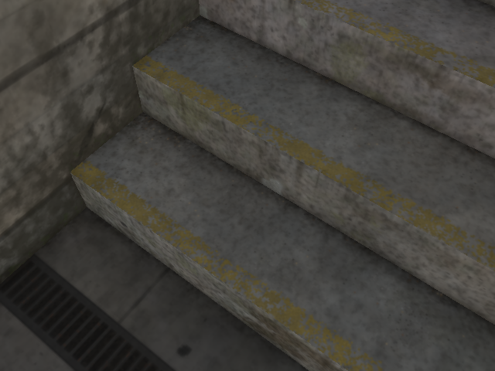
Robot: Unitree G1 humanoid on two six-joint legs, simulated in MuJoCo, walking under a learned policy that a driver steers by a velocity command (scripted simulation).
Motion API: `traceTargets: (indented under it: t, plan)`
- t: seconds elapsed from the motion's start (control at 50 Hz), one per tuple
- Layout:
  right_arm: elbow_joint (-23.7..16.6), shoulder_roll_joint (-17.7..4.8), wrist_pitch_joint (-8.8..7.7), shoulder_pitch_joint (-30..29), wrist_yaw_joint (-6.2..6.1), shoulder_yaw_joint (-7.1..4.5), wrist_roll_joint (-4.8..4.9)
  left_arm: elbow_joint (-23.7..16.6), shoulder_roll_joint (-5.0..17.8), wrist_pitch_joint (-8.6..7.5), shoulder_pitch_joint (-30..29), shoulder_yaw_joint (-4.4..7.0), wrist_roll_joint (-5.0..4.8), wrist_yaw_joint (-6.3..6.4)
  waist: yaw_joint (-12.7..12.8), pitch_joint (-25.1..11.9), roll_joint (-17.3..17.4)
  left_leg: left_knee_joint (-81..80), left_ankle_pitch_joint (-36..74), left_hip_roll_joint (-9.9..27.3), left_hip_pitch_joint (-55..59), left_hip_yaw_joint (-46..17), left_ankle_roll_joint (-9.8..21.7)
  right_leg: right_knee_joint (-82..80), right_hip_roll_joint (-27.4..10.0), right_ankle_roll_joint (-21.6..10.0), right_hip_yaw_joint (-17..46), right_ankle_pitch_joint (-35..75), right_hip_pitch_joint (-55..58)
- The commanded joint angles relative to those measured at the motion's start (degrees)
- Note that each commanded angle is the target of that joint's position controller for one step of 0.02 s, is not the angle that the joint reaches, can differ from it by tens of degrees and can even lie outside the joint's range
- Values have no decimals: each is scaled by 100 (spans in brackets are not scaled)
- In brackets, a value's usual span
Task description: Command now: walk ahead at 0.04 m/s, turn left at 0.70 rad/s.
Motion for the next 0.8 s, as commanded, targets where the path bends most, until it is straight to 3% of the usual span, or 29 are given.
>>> traceTargets:
  t: [0.02, 0.08, 0.12, 0.14, 0.16, 0.18, 0.2, 0.22, 0.26, 0.28, 0.32, 0.4, 0.44, 0.46, 0.5, 0.52, 0.54, 0.56, 0.58, 0.6, 0.62, 0.64, 0.66, 0.7, 0.74, 0.78, 0.8]
  plan:
    - [-751, -894, -141, -757, -254, -234, 132, -260, 596, -297, 99, 219, -130, 108, 246, -1274, 600, -844, -1388, 1565, 754, -2016, 584, -685, 117, 130, 106, 381, 315]
    - [-667, -579, -81, -428, -221, -90, -63, -190, 562, -372, 176, 190, -82, -12, 30, -1397, 885, -622, -952, 1594, 538, -1714, 578, -1028, 16, 142, -303, 567, 1160]
    - [-591, -173, -67, -423, -160, 119, -135, -164, 326, -412, 324, 105, -20, -137, 188, -1326, 785, -467, -981, 1567, 316, -1537, 439, -1992, -111, -14, -457, 891, 1924]
    - [-395, 71, -95, -70, -114, 227, -193, -160, 202, -425, 234, 56, 64, -189, 126, -1240, 584, -406, -1347, 1407, 251, -1284, 220, -2592, -143, -126, -396, 1135, 2296]
    - [-268, 19, -158, 256, -90, 238, -266, -287, 460, -429, 70, 73, 153, -185, -44, -1014, 99, 34, -1972, 1142, 105, -917, -62, -2909, -604, -385, 210, 1470, 2334]
    - [-325, -221, -216, 420, -94, 137, -231, -378, 908, -428, -251, 153, 238, -156, -414, -656, -814, 334, -1973, 674, 193, -124, -369, -3099, -1007, -903, 841, 1358, 1618]
    - [-457, -535, -266, -173, -142, 49, -262, -393, 885, -430, -185, 188, 175, -157, -142, -420, -978, 528, -1610, 701, 488, 134, -575, -3543, -1181, -1254, 1454, 630, 941]
    - [-573, -605, -295, -552, -171, 0, -249, -389, 891, -424, -168, 199, 68, -153, -65, -303, -980, 485, -1362, 777, 570, 267, -629, -3589, -1130, -1226, 1619, 277, 850]
    - [-638, -499, -310, -832, -189, -24, -228, -400, 1304, -381, 108, 377, -87, -104, 154, -356, -1017, 737, -1422, 632, 318, 534, -682, -3490, -1047, -1190, 1870, 234, 1176]
    - [-666, -440, -334, -878, -168, -35, -173, -431, 1385, -365, 210, 436, -110, -57, 233, -415, -1086, 1004, -1679, 571, 42, 538, -710, -3438, -1090, -1288, 2081, 512, 1456]
    - [-717, -346, -381, -986, -139, -37, -80, -456, 1333, -359, 501, 494, -127, -7, 378, -669, -1012, 1758, -2415, 514, -572, 376, -797, -3304, -1151, -1469, 2407, 1426, 2131]
    - [-609, -134, -470, -1006, -133, -5, -35, -481, 1255, -197, 563, 624, -255, 29, 348, -1250, -713, 1457, -2272, 440, -674, 315, -977, -2937, -846, -1317, 2378, 2468, 2894]
    - [-539, -124, -530, -975, -74, -2, 31, -558, 1236, -85, 461, 669, -249, 61, 317, -1395, -883, 949, -1972, 364, -223, 395, -947, -2923, -696, -1253, 2371, 2577, 2774]
    - [-504, -209, -505, -896, -73, -17, 97, -668, 1175, -43, 336, 668, -221, 65, 307, -1389, -1090, 632, -1797, 364, 67, 448, -892, -2945, -624, -1153, 2373, 2442, 2595]
    - [-353, -331, -482, -518, -52, -84, 99, -746, 1127, -17, 187, 672, -303, 74, 89, -1389, -1140, -553, -975, 458, 980, 532, -732, -2882, -402, -931, 2368, 1839, 2056]
    - [-264, -524, -455, -304, -66, -160, 81, -762, 990, -20, 241, 628, -335, 75, 49, -1418, -988, -1035, -483, 870, 1862, 419, -578, -2673, -166, -685, 2185, 1008, 1343]
    - [-337, -798, -398, -338, -106, -204, -5, -658, 636, 7, 717, 536, -297, 40, 291, -1586, -46, -1124, -455, 2011, 2783, -535, -131, -1521, 405, -405, 1419, -709, 344]
    - [-475, -1095, -370, -691, -79, -223, -380, -847, 760, -94, 762, 588, -298, 30, 444, -1275, 1329, -1250, -117, 3180, 2092, -1914, 644, -270, 780, -154, 603, -1433, -695]
    - [-575, -832, -423, -951, -82, -169, -454, -847, 1325, -158, 670, 733, -220, 11, 491, -971, 1056, -1308, 254, 3395, 1675, -1689, 918, 773, 175, 82, 404, -1133, -766]
    - [-648, -491, -453, -1303, -134, -64, -381, -704, 1446, -131, 793, 777, -211, -13, 605, -853, 657, -1175, 394, 3000, 1448, -963, 742, 1268, 64, 152, 234, -705, -666]
    - [-577, -221, -372, -996, -174, 97, -402, -308, 1093, 8, 1000, 686, 326, -181, 515, -824, -35, -1291, 9, 2661, 1113, -246, 566, 1770, 246, 25, -296, -291, -267]
    - [-542, -312, -373, -862, -194, 102, -397, -366, 884, 87, 1018, 628, 344, -312, 472, -759, 305, -1402, -597, 2390, 1122, 39, 395, 1995, 153, -41, -403, 31, -432]
    - [-520, -557, -366, -749, -157, 56, -370, -435, 852, 158, 890, 575, 251, -479, 376, -686, 556, -1533, -1245, 2299, 1258, 101, 323, 2027, 41, -67, -491, 232, -694]
    - [-461, -702, -434, -388, -84, 2, -330, -540, 964, 189, 505, 560, 105, -671, 149, -600, 674, -1738, -1930, 2379, 1659, 118, 238, 1790, -88, -49, -674, 399, -1068]
    - [-313, -680, -542, 125, -3, 7, -346, -634, 856, 105, 66, 495, 132, -692, -155, -597, 507, -1836, -2040, 2522, 2127, 28, 294, 1274, -88, -47, -583, 507, -1288]
    - [-162, -672, -688, 339, 35, -1, -358, -610, 644, 6, -32, 414, 172, -666, -193, -559, 540, -1898, -1847, 2590, 2283, 143, 313, 610, -15, -119, -461, 608, -1171]
    - [-315, -780, -766, 257, -93, -69, -17, -802, 539, -263, -94, 352, -417, -371, -187, -592, 753, -1872, -1857, 2679, 2651, -5, 457, 427, -306, -133, -418, 593, -1405]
